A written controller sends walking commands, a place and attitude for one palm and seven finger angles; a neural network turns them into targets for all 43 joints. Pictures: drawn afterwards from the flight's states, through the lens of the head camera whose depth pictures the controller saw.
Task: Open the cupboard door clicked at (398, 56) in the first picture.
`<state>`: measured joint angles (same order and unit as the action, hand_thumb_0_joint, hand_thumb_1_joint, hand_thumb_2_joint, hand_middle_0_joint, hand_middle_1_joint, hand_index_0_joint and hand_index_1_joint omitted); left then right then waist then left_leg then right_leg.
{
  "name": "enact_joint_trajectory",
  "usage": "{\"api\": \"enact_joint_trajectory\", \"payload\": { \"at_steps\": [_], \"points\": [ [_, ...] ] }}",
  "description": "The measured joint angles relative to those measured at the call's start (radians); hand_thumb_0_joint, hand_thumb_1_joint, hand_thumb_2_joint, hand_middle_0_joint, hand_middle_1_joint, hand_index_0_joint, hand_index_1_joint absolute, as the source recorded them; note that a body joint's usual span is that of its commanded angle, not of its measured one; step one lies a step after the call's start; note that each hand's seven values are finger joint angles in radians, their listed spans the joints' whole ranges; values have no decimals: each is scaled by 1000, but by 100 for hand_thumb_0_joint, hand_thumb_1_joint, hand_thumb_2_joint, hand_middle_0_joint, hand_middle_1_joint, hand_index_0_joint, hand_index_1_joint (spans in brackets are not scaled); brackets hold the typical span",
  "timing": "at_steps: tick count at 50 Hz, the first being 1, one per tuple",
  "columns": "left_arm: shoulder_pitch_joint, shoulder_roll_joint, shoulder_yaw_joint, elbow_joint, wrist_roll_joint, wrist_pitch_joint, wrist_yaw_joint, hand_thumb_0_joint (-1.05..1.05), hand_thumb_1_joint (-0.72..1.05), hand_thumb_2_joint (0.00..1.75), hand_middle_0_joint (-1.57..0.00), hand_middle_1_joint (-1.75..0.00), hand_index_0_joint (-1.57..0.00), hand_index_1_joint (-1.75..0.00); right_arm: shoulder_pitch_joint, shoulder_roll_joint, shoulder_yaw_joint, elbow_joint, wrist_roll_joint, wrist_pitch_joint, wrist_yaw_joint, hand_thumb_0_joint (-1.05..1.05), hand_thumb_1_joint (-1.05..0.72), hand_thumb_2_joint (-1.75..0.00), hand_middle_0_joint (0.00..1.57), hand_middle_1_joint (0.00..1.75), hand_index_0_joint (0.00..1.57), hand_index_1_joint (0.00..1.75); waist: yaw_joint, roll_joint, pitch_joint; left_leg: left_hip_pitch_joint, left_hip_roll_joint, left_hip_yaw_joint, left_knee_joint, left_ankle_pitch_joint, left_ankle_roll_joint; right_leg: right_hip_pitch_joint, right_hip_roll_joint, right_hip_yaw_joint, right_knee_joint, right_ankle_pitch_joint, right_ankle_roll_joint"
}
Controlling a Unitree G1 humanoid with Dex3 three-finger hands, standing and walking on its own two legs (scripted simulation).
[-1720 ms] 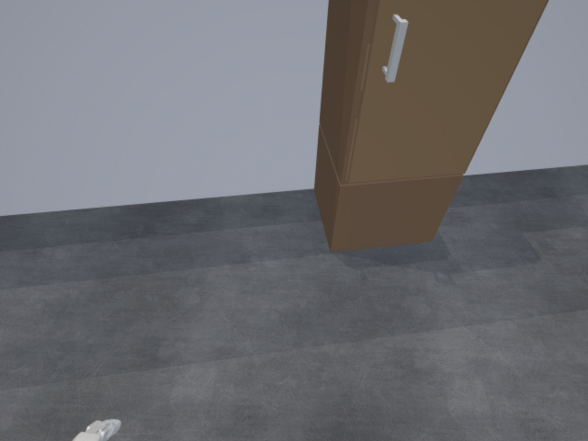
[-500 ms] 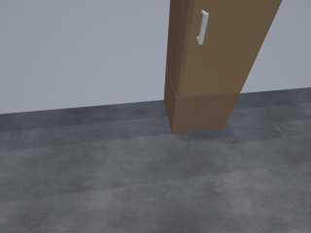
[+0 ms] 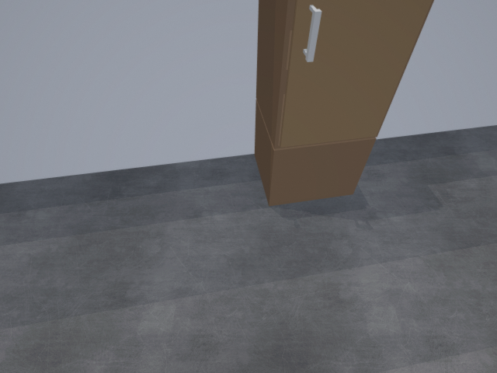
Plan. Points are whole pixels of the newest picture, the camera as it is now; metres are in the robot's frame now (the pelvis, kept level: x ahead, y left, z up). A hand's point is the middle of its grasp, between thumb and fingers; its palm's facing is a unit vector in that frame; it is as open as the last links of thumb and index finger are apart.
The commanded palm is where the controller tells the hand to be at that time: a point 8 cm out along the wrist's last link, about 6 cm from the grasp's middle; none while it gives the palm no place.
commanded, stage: walk to a spot facing it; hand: left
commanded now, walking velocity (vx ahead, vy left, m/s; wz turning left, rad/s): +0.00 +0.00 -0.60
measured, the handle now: (310, 34) +0.99 -0.11 +0.11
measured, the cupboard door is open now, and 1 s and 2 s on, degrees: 0 0 0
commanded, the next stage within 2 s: none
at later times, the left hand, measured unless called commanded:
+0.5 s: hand out of the picture +0.05 +0.14 -0.16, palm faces -0.19 -0.95 -0.25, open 7.4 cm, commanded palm none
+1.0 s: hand out of the picture +0.14 +0.21 -0.17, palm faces -0.48 -0.85 -0.22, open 7.4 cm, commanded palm none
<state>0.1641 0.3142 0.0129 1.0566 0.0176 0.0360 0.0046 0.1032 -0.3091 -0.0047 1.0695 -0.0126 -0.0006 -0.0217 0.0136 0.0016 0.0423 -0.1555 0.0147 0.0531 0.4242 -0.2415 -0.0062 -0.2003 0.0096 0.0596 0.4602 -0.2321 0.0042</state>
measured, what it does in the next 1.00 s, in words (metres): steps on the spot, turning right: left foot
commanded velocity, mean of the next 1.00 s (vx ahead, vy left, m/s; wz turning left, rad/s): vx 0.00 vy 0.00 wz -0.60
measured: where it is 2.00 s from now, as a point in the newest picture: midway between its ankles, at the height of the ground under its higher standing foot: outside the picture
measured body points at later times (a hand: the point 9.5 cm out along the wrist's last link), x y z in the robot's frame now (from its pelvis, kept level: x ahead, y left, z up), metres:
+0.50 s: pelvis -0.03 -0.04 +0.00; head +0.01 -0.07 +0.45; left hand +0.06 +0.19 -0.14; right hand +0.00 -0.32 -0.15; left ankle -0.02 +0.13 -0.66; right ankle -0.01 -0.11 -0.74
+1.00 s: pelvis -0.03 +0.05 +0.00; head +0.00 +0.07 +0.45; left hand +0.17 +0.25 -0.15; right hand -0.10 -0.21 -0.12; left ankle -0.01 +0.13 -0.74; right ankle -0.13 -0.07 -0.64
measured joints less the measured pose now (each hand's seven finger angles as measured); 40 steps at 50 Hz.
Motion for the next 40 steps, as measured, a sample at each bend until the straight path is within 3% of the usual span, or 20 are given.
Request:
{"api": "enact_joint_trajectory", "payload": {
  "at_steps": [4,8,10,12,14,19,26,32,37,40],
  "points": [
    [23,-23,9,-34,3,23,-9,0,90,89,-20,-30,-20,-30,11,41,-8,-43,-2,11,-2,1,-91,-90,20,30,20,30,3,-17,19,-28,8,47,60,-32,-2,-77,6,23,127,-36,-2],
    [45,-58,22,-65,3,40,-18,0,90,89,-20,-30,-20,-30,28,69,-17,-69,-6,17,1,1,-91,-90,20,30,20,30,9,-9,46,-37,35,97,117,-64,-13,-145,-8,-40,324,-200,6],
    [66,-78,26,-86,5,31,-26,0,90,89,-20,-30,-20,-30,41,70,-23,-75,-8,26,3,1,-91,-90,20,30,20,30,16,13,47,-61,64,112,181,-96,-31,-118,-17,-71,259,-132,7],
    [82,-96,27,-98,11,13,-22,0,90,89,-20,-30,-20,-30,42,68,-32,-78,-4,43,4,1,-91,-90,20,30,20,30,19,35,47,-137,79,72,348,-189,-38,-132,6,-83,253,-122,-48],
    [90,-113,25,-104,10,8,-14,0,90,89,-20,-30,-20,-30,41,68,-40,-81,-1,56,3,1,-91,-90,20,30,20,30,13,44,56,-216,54,4,524,-235,-35,-131,21,-84,237,-112,-77],
    [109,-133,28,-111,1,3,-7,0,90,89,-20,-30,-20,-30,36,70,-47,-88,-3,53,5,1,-91,-90,20,30,20,30,16,23,53,-317,33,-38,689,-128,-51,-98,48,-42,84,-10,-90],
    [112,-133,39,-116,2,-2,-8,0,90,89,-20,-30,-20,-30,23,54,-58,-105,-6,51,-7,1,-91,-90,20,30,20,30,17,11,25,-319,32,-78,645,-96,-71,-96,84,27,-9,66,-89],
    [97,-112,49,-127,8,3,-8,0,90,89,-20,-30,-20,-30,6,54,-55,-123,-4,50,-11,1,-91,-90,20,30,20,30,27,1,6,-270,16,-86,530,-139,-66,-113,112,88,-23,95,-75],
    [81,-83,57,-137,14,16,-8,0,90,89,-20,-30,-20,-30,-2,71,-45,-151,7,36,-11,1,-91,-90,20,30,20,30,36,-19,-4,-191,-15,-87,329,-175,-40,-139,129,149,-26,121,-45],
    [73,-62,63,-144,11,28,-9,0,90,89,-20,-30,-20,-30,14,82,-37,-170,13,16,-12,1,-91,-90,20,30,20,30,26,-31,-15,-103,-27,-82,123,-111,-14,-168,143,179,-2,125,-15]
  ]
}}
